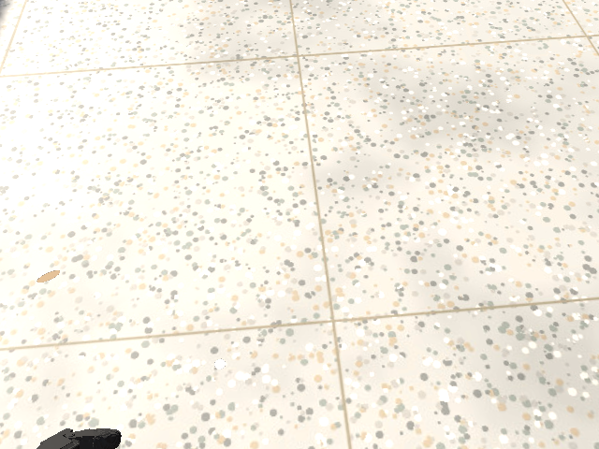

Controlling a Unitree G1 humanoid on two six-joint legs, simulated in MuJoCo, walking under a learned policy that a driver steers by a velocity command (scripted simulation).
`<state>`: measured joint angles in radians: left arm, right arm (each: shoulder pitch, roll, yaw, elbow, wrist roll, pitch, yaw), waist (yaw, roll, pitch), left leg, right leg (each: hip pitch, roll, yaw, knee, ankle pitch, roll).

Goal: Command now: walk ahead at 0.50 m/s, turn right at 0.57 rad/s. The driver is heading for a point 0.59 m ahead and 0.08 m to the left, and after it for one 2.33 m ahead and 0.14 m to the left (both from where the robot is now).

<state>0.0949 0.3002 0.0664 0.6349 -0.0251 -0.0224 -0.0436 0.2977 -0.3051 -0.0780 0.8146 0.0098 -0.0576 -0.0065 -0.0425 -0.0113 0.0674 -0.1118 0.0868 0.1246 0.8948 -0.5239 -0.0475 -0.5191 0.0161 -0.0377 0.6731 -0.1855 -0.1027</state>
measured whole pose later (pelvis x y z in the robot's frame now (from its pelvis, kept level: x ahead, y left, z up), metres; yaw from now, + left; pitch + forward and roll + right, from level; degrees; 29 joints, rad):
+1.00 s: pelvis +0.54 +0.03 +0.01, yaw +17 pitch +2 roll +0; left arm 0.13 0.26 0.03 0.71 0.04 -0.08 -0.01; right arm 0.23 -0.30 -0.05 0.73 -0.01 -0.01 -0.03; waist -0.03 0.02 0.02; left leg -0.24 -0.09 -0.15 0.74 -0.50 0.01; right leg -0.45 0.05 0.04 0.51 -0.09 -0.03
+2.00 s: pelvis +0.59 +0.01 +0.03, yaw -8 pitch +1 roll +0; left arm 0.22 0.24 0.04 0.70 0.01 -0.03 0.01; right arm 0.25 -0.33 -0.09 0.82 0.02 0.01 -0.01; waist -0.01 0.04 0.00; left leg -0.51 0.06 -0.02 1.03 -0.29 -0.04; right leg -0.15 0.02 -0.05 0.34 -0.21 -0.05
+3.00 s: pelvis +1.08 +0.15 +0.01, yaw +7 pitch +2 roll -1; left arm 0.15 0.29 0.06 0.72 -0.02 -0.09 -0.05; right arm 0.33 -0.29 -0.03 0.77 0.01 -0.07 -0.01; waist -0.01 0.01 0.04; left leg -0.23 -0.06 -0.05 1.16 -0.44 0.02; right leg -0.44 0.11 -0.02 0.54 -0.14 -0.10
